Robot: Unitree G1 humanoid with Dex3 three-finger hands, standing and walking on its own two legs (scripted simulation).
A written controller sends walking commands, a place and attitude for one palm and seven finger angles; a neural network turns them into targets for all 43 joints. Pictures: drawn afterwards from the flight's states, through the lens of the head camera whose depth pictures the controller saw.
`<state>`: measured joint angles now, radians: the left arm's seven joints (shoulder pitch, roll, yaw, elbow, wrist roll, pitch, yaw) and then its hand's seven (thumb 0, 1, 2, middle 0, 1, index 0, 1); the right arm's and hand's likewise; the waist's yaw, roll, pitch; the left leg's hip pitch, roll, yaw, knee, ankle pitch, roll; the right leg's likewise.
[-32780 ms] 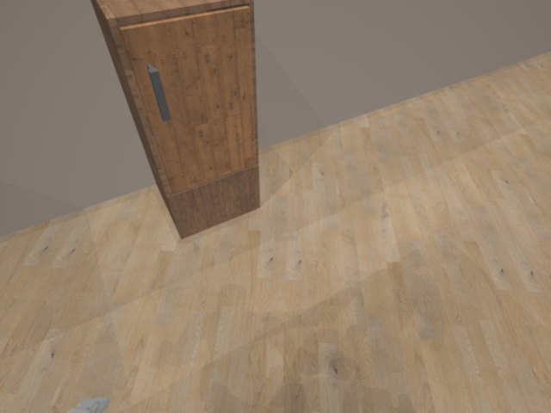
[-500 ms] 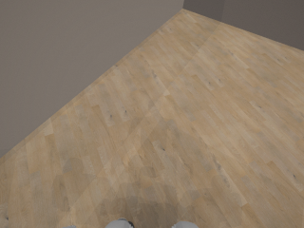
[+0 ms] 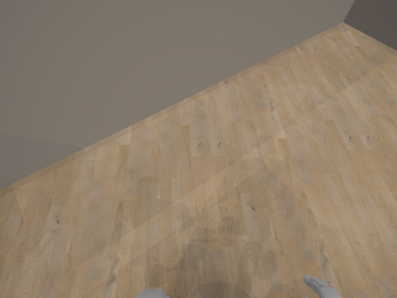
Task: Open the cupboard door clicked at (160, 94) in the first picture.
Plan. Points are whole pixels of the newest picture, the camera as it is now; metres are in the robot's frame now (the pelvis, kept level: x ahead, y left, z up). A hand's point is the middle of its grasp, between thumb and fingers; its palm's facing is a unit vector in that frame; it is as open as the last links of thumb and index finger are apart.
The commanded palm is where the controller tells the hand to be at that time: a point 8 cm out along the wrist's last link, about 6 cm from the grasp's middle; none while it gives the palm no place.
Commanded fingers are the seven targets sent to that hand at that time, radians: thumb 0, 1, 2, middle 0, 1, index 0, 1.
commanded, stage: turn to face it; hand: left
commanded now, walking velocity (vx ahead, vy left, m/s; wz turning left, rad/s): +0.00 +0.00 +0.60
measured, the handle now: out of the picture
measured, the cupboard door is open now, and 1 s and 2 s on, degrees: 46 46 46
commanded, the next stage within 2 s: none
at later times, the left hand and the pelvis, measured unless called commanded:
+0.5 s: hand out of the picture +0.06 +0.18 -0.14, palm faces +0.29 -0.91 -0.28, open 7.4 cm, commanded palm none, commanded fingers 0.00 0.90 0.90 -0.20 -0.30 -0.20 -0.30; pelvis +0.02 -0.05 +0.01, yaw +18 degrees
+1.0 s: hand out of the picture -0.01 +0.20 -0.15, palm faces +0.58 -0.77 -0.27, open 7.4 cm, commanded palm none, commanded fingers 0.00 0.90 0.90 -0.20 -0.30 -0.20 -0.30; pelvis +0.03 -0.04 +0.01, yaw +35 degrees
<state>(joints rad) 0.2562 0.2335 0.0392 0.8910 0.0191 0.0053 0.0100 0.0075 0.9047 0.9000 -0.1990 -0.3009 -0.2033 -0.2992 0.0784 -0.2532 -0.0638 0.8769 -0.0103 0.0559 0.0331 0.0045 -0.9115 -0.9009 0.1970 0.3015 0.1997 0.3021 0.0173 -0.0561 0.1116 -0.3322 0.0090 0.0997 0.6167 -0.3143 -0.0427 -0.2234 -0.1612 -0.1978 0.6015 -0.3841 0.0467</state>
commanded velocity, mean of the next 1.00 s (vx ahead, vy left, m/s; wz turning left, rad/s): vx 0.00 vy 0.00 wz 0.60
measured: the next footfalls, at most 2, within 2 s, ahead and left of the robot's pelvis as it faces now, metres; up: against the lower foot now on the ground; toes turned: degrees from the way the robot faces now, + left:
left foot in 0.02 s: +0.04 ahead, +0.12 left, +0.00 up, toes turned +6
right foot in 0.36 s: +0.09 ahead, -0.15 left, +0.00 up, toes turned +10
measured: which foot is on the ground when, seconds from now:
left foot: up 0.00-0.00, down 0.02-0.36, up 0.38-0.68, down 0.70-1.00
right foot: down 0.00-0.02, up 0.04-0.34, down 0.36-0.70, up 0.72-1.00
